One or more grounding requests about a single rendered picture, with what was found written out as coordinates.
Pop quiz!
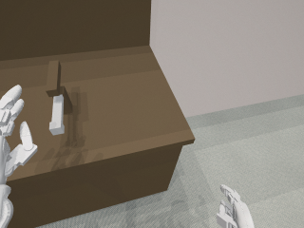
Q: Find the counter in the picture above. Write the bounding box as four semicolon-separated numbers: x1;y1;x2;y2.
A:
0;0;196;228

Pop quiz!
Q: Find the right robot hand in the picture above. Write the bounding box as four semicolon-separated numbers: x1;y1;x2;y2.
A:
217;184;255;228

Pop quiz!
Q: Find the left robot forearm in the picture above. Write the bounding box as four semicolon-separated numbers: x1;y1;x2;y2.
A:
0;184;14;228

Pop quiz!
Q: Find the tap lever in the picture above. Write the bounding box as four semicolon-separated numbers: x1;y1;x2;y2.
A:
49;94;65;136

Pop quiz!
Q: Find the left robot hand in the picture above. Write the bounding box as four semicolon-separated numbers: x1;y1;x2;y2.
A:
0;85;38;185

